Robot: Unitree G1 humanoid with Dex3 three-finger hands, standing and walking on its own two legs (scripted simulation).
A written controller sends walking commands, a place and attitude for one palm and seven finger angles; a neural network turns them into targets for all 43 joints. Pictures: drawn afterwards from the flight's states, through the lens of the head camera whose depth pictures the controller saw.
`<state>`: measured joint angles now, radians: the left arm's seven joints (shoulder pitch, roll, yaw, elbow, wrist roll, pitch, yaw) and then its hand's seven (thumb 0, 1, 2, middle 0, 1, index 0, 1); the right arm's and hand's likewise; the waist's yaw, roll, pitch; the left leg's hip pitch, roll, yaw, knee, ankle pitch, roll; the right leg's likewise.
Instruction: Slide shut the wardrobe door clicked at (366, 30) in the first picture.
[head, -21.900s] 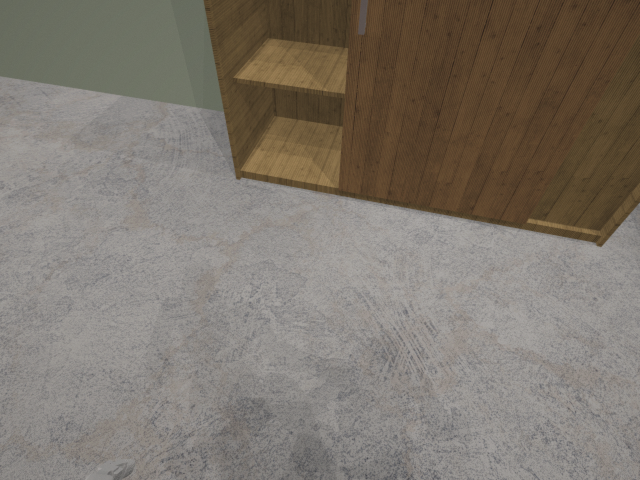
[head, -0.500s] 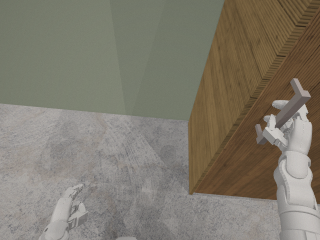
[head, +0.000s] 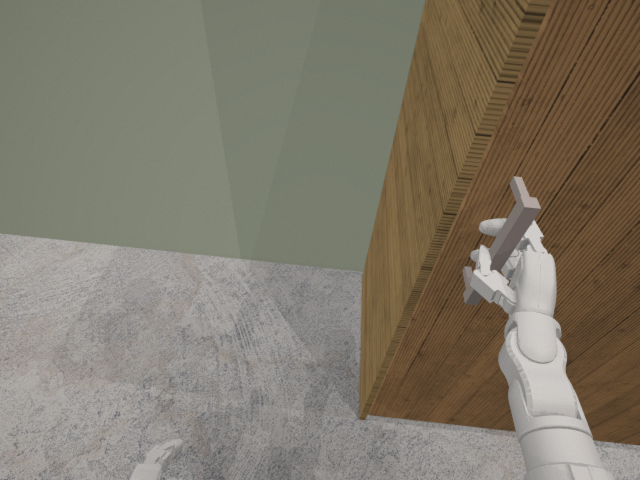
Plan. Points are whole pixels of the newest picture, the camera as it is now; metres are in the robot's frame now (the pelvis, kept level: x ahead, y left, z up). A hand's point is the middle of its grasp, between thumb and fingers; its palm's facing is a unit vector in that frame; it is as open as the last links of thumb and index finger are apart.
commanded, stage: stop walking and hold the door there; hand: right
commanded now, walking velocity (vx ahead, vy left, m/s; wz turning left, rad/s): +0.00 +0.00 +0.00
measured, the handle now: (492, 246) +0.40 -0.21 +0.09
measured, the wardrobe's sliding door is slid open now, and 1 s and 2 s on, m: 0.00 0.00 0.00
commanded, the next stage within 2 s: loosen the grip on the handle in 0.32 s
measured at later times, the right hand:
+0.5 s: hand (482, 268) +0.37 -0.19 +0.09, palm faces +0.22 +0.96 -0.16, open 6.2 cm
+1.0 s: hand (482, 265) +0.36 -0.18 +0.10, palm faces +0.29 +0.95 -0.13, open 14.0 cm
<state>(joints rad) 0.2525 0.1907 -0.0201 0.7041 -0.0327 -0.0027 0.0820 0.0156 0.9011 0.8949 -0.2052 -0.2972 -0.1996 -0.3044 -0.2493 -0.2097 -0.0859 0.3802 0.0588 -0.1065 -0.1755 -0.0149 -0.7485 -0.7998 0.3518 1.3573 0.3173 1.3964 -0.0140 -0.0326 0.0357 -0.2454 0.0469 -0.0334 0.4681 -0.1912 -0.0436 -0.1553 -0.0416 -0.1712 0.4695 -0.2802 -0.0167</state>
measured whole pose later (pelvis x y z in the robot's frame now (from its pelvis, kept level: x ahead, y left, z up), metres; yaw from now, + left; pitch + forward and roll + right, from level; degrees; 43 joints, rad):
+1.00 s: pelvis +0.00 +0.05 -0.01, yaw -5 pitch +3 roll +0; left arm 0.27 0.27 0.01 0.71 -0.04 -0.16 0.05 0.02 0.90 0.90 -0.20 -0.30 -0.20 -0.30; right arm -0.41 -0.29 -0.19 0.58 0.09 -0.19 -0.02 -0.01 0.51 -0.22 0.32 1.24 0.31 1.24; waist 0.01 -0.01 -0.02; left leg -0.39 0.02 0.06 0.58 -0.25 0.02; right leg -0.34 -0.07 -0.04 0.57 -0.29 0.02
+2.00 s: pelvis +0.00 +0.02 -0.01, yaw -5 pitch +3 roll +1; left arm 0.30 0.25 -0.02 0.63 -0.04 -0.13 0.06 0.02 0.90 0.89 -0.21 -0.30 -0.20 -0.30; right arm -0.11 -0.34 -0.32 0.31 0.17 -0.15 0.13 -0.01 0.55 -0.20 0.26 1.15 0.25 1.15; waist -0.02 -0.02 -0.07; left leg -0.40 0.05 0.04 0.63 -0.28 -0.02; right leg -0.37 -0.04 -0.05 0.66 -0.35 0.00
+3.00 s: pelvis +0.00 +0.01 -0.01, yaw -6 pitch -3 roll +1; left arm 0.27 0.26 -0.07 0.60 -0.06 -0.30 0.10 0.02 0.90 0.90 -0.21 -0.30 -0.20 -0.30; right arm 0.20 -0.36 -0.37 -0.06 0.35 0.05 0.40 -0.01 0.53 -0.21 0.25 1.14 0.25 1.14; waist -0.06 -0.03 -0.05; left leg -0.26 0.05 0.06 0.57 -0.26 -0.03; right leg -0.25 -0.04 -0.03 0.64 -0.35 -0.01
